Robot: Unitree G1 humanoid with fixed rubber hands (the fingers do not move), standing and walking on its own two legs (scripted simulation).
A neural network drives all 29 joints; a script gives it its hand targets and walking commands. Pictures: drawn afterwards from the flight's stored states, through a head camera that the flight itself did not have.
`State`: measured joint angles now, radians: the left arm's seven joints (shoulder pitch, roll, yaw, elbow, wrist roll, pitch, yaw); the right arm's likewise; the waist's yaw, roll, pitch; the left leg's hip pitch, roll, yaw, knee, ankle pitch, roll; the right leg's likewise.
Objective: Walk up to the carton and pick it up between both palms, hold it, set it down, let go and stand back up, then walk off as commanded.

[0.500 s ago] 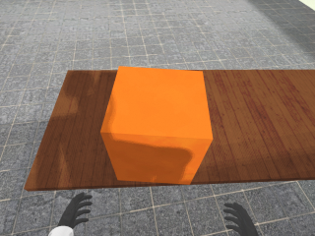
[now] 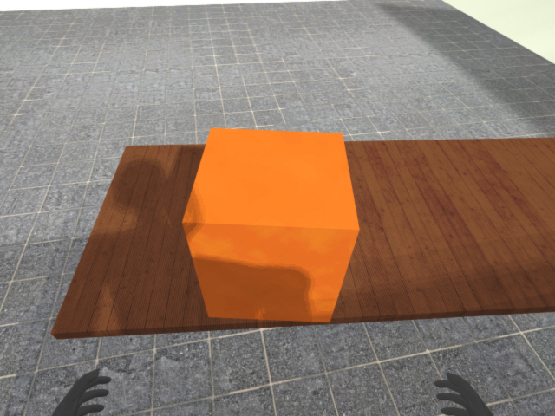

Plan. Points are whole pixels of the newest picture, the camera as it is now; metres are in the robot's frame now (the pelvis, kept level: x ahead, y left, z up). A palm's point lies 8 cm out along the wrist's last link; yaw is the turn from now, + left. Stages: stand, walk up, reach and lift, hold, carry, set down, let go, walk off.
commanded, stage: stand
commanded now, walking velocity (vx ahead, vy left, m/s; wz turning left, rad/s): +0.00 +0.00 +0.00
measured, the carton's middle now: (272, 229) +0.39 +0.01 +0.05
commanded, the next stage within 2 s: none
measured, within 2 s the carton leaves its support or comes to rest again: neither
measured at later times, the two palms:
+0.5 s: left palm out of the picture +0.09 +0.30 -0.08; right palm out of the picture +0.11 -0.29 -0.09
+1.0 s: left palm out of the picture +0.08 +0.31 -0.09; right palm out of the picture +0.09 -0.30 -0.10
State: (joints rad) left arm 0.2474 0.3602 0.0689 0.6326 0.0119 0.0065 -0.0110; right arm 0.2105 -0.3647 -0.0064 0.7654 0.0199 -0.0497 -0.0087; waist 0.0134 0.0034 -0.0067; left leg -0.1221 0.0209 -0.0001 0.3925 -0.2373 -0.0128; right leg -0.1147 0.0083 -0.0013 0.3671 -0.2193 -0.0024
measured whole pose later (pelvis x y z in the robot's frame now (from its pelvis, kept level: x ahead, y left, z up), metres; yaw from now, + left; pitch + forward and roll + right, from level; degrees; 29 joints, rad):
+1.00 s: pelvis -0.01 +0.00 +0.00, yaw +0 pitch -3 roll +0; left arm 0.22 0.39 0.01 0.85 0.01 -0.02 -0.01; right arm 0.21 -0.39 -0.01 0.85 0.02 -0.01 0.01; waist 0.01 0.02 0.02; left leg -0.12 0.02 0.00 0.39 -0.22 -0.01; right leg -0.11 0.01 0.00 0.37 -0.20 0.00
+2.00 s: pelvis -0.02 +0.00 +0.00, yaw +0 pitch -3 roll +0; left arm 0.15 0.38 0.00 0.93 0.01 -0.02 -0.01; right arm 0.21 -0.39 -0.01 0.90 0.02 -0.02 0.01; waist 0.01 0.02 0.05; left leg -0.12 0.02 0.00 0.39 -0.22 -0.01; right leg -0.11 0.01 0.00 0.37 -0.20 0.00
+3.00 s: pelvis -0.05 -0.03 -0.01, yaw -1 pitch -3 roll +0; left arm 0.19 0.42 0.08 0.90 0.01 0.04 -0.01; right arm 0.19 -0.42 -0.02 0.87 0.02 0.04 -0.01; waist 0.00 0.03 0.17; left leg -0.24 0.05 0.00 0.49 -0.21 0.00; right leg -0.28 0.04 0.00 0.87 -0.52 -0.02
